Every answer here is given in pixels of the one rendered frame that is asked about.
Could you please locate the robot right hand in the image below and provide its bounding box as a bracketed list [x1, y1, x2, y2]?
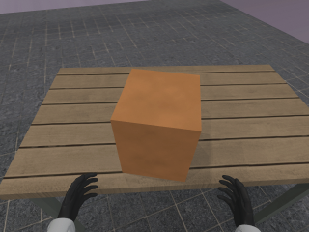
[217, 175, 255, 227]

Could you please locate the robot left forearm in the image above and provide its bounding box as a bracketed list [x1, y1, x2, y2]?
[47, 217, 76, 232]

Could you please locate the table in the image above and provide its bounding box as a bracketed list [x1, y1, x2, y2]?
[0, 64, 309, 232]

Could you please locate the carton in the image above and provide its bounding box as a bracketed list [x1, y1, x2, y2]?
[110, 69, 202, 182]

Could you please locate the robot left hand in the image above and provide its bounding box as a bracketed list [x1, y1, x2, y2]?
[57, 172, 98, 222]

